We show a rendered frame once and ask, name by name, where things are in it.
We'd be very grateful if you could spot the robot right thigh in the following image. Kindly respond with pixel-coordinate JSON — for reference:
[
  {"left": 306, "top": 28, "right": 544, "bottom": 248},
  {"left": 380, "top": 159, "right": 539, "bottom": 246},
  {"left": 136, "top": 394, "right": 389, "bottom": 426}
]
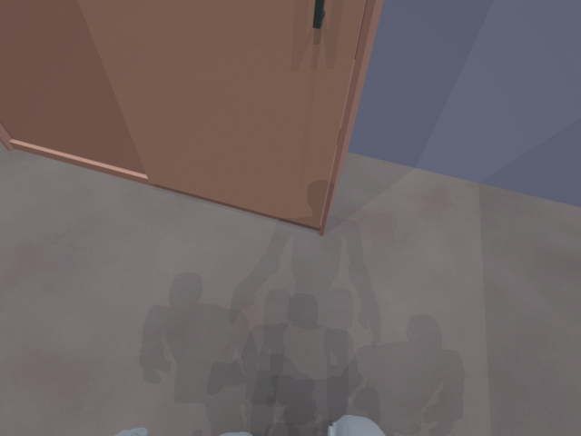
[{"left": 328, "top": 416, "right": 386, "bottom": 436}]

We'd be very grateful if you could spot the wardrobe door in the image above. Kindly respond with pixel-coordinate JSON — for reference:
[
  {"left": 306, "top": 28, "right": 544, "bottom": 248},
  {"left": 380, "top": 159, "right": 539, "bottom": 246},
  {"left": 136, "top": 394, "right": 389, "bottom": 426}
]
[
  {"left": 0, "top": 0, "right": 146, "bottom": 174},
  {"left": 77, "top": 0, "right": 367, "bottom": 228}
]

